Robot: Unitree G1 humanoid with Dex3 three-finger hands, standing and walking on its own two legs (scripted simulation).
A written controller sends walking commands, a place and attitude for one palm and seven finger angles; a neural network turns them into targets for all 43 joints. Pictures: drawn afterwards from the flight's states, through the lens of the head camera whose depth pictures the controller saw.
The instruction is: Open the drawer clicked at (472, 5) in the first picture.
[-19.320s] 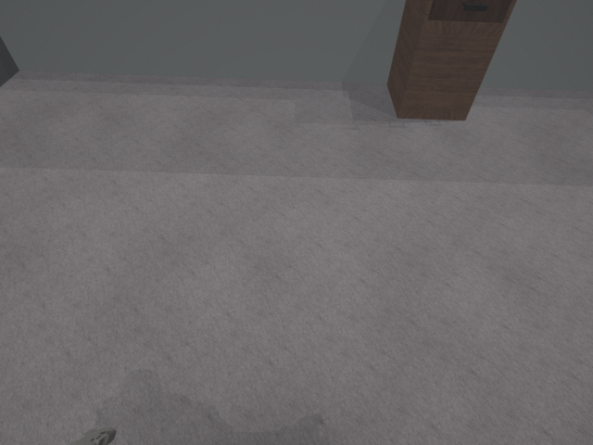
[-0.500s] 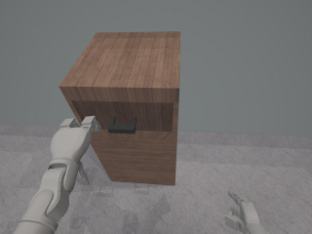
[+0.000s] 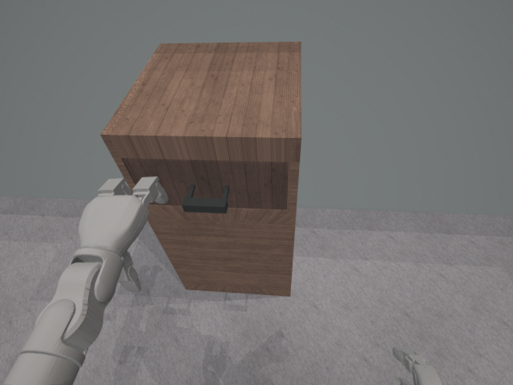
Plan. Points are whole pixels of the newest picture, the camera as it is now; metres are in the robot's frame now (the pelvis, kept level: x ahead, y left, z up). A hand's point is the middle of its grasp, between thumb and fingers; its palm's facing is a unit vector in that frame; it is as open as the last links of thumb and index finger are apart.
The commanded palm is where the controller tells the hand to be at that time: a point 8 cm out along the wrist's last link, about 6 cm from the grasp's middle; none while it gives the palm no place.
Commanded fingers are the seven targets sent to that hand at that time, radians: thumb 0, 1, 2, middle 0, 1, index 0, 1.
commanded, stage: raise the hand with hooked fingers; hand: left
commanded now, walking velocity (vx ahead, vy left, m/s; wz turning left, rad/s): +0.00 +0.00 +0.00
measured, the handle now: (207, 197) +0.53 +0.20 -0.10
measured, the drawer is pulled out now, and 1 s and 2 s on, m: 0.00 0.00 0.00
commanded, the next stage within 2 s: move the hooked fingers above the handle in 0.02 s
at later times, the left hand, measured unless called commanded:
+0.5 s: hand (156, 224) +0.34 +0.22 +0.05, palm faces +0.00 -0.07 -1.00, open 13.8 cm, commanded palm +0.33 +0.23 +0.10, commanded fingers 0.00 -0.50 0.30 -0.30 -1.20 -0.30 -1.20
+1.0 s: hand (176, 210) +0.40 +0.21 +0.01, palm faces -0.04 -0.04 -1.00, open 13.8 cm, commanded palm +0.38 +0.22 +0.06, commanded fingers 0.00 -0.50 0.30 -0.30 -1.20 -0.30 -1.20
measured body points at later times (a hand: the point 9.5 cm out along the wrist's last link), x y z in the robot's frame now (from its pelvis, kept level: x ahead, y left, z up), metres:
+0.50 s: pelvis -0.01 -0.02 -0.01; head +0.02 -0.04 +0.44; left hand +0.34 +0.22 +0.10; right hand +0.15 -0.26 -0.13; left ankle +0.01 +0.08 -0.73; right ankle -0.01 -0.11 -0.74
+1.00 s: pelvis +0.01 -0.02 -0.02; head +0.06 -0.04 +0.43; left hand +0.40 +0.21 +0.06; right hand +0.10 -0.28 -0.15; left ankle +0.01 +0.08 -0.73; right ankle -0.01 -0.11 -0.73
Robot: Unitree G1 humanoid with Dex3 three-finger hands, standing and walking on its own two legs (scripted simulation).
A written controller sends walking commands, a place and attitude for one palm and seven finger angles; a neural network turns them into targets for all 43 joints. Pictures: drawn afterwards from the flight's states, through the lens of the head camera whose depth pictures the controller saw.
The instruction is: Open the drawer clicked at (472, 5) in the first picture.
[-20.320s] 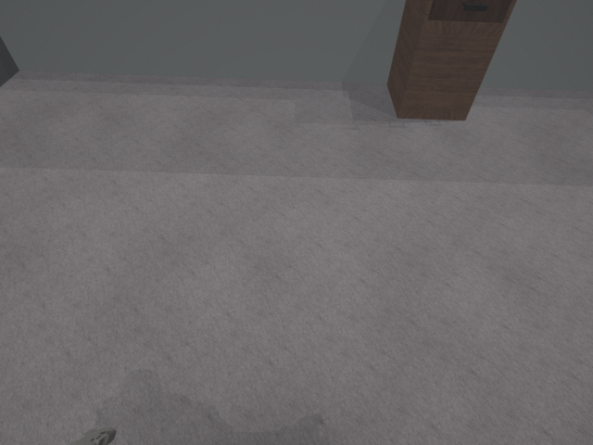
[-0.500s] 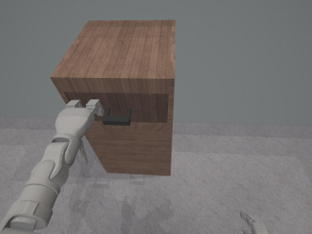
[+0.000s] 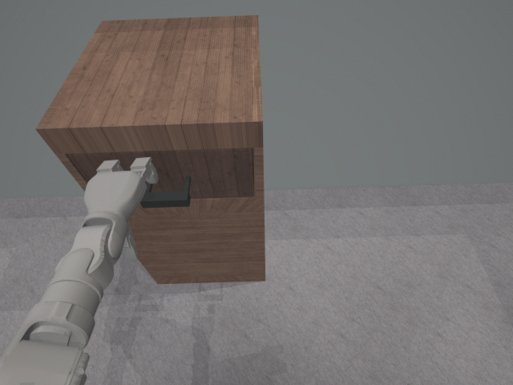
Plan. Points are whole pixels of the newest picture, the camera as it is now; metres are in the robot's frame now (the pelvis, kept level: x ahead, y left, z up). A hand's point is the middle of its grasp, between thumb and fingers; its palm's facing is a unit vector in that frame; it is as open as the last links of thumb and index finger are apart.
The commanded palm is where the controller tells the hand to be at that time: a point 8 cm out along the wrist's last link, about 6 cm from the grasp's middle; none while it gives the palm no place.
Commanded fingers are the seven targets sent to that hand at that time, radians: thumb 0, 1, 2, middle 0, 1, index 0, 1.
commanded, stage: move the hooked fingers above the handle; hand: left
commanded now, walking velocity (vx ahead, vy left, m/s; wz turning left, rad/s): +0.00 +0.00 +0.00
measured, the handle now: (167, 190) +0.52 +0.23 -0.08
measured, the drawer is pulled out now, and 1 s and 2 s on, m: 0.00 0.00 0.00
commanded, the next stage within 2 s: lower the fingers behind the handle in 1.32 s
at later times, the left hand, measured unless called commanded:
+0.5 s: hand (147, 200) +0.44 +0.23 -0.01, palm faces -0.06 -0.03 -1.00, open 13.8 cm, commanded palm +0.44 +0.23 +0.04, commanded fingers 0.00 -0.50 0.30 -0.30 -1.20 -0.30 -1.20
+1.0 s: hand (151, 196) +0.46 +0.23 -0.03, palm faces -0.06 -0.04 -1.00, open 13.8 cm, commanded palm +0.44 +0.22 +0.03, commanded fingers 0.00 -0.50 0.30 -0.30 -1.20 -0.30 -1.20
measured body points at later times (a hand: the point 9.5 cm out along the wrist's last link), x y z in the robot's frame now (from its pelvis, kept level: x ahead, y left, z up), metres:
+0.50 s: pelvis -0.01 +0.01 -0.02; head +0.08 +0.01 +0.42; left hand +0.44 +0.23 +0.04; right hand +0.03 -0.26 -0.15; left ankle +0.00 +0.10 -0.72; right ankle -0.02 -0.09 -0.72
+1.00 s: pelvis -0.01 +0.02 -0.03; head +0.09 +0.02 +0.41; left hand +0.46 +0.23 +0.03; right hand -0.02 -0.24 -0.15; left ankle +0.00 +0.10 -0.72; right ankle -0.02 -0.09 -0.72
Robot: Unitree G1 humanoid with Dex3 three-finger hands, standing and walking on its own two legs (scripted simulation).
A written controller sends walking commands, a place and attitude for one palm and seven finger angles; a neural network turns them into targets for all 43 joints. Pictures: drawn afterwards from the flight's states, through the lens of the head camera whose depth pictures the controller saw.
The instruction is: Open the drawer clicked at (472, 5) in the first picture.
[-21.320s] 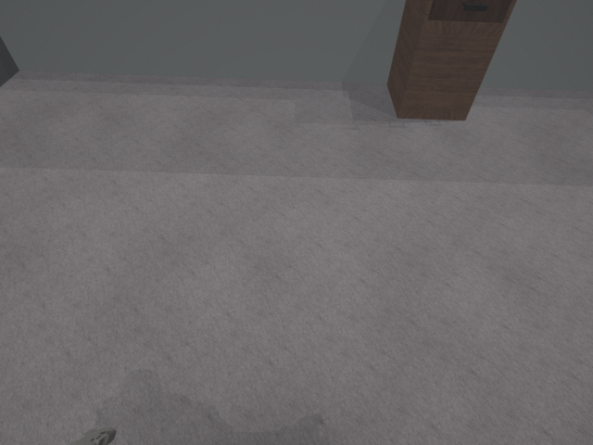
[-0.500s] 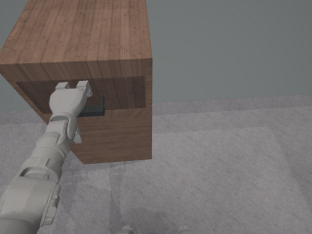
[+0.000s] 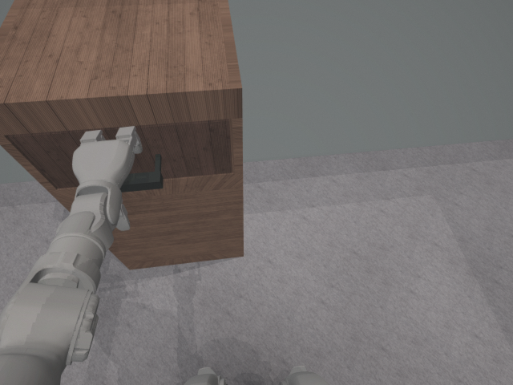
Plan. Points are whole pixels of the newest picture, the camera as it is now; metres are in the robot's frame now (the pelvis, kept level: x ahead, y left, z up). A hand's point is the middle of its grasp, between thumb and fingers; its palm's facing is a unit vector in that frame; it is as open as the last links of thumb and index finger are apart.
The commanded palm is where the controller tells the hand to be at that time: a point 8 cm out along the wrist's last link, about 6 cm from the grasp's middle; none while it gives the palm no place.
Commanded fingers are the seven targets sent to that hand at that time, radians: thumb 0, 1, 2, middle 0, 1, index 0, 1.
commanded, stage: move the hooked fingers above the handle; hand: left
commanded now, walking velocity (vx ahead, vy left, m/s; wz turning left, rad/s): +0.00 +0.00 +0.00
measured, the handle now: (135, 172) +0.52 +0.22 -0.06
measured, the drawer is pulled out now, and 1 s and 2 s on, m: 0.00 0.00 0.00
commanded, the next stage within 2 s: lower the fingers behind the handle in 0.32 s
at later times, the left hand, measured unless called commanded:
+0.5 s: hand (119, 182) +0.46 +0.22 +0.00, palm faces -0.07 -0.04 -1.00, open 13.8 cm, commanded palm +0.45 +0.21 +0.05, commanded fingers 0.00 -0.50 0.30 -0.30 -1.20 -0.30 -1.20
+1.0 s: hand (123, 193) +0.46 +0.22 -0.04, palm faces -0.08 -0.05 -1.00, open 13.8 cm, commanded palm +0.45 +0.21 +0.01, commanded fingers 0.00 -0.50 0.30 -0.30 -1.20 -0.30 -1.20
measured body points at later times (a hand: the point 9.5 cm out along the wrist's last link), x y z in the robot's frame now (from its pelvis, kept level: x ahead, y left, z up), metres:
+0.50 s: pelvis +0.00 -0.01 +0.00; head +0.10 +0.00 +0.44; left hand +0.45 +0.22 +0.05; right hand +0.04 -0.28 -0.13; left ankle +0.00 +0.08 -0.69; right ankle -0.01 -0.12 -0.69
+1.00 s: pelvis +0.00 -0.01 -0.02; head +0.11 +0.00 +0.42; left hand +0.46 +0.22 +0.01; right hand +0.00 -0.28 -0.14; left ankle +0.00 +0.08 -0.69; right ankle -0.01 -0.12 -0.69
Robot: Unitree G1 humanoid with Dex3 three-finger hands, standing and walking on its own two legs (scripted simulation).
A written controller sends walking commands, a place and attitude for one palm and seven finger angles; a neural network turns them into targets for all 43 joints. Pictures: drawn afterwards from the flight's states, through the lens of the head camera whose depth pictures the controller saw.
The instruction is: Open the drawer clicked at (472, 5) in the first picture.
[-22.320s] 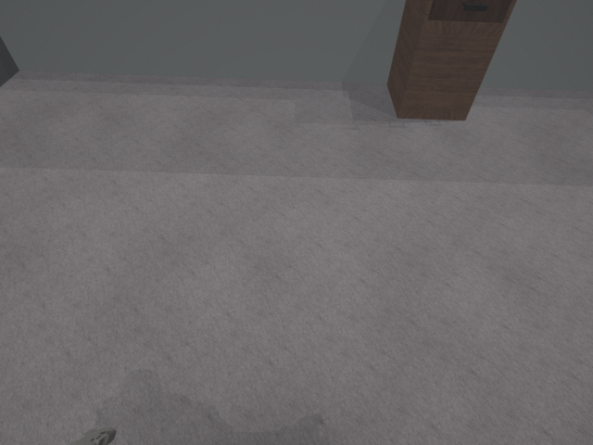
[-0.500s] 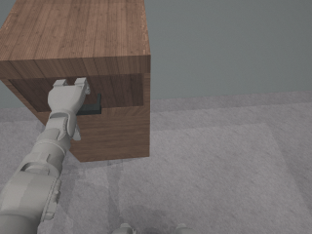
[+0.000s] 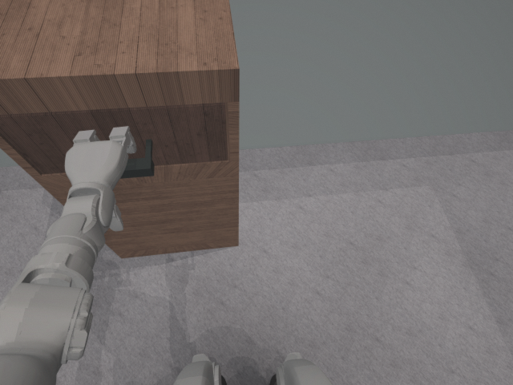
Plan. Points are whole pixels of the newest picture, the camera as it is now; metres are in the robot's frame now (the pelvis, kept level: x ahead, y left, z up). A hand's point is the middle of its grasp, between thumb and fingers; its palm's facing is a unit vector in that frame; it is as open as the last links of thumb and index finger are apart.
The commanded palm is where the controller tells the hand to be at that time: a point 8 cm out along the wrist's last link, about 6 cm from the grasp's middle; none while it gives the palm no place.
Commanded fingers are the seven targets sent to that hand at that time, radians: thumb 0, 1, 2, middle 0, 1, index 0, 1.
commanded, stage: lower the fingers behind the handle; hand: left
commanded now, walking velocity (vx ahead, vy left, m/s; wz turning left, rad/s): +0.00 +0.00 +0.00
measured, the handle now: (124, 158) +0.52 +0.22 -0.04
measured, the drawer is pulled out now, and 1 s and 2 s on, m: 0.00 0.00 0.00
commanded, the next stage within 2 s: lift the fingers back up to retry in 1.02 s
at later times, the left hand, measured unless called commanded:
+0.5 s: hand (113, 181) +0.46 +0.23 -0.03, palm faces -0.03 +0.00 -1.00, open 13.8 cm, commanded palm +0.45 +0.21 +0.00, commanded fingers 0.00 -0.50 0.30 -0.30 -1.20 -0.30 -1.20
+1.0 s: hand (114, 183) +0.46 +0.23 -0.03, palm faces -0.04 +0.00 -1.00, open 13.8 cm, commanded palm +0.45 +0.21 -0.01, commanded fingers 0.00 -0.50 0.30 -0.30 -1.20 -0.30 -1.20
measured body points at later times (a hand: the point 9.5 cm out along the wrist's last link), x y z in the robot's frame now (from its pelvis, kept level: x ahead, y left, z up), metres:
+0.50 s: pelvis -0.02 +0.01 -0.02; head +0.10 +0.02 +0.41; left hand +0.46 +0.23 +0.02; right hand +0.00 -0.26 -0.14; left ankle +0.01 +0.09 -0.67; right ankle -0.01 -0.11 -0.67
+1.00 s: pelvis -0.04 +0.00 -0.04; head +0.09 +0.01 +0.39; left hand +0.46 +0.22 +0.02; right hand -0.03 -0.27 -0.16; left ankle +0.01 +0.09 -0.67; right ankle -0.01 -0.11 -0.67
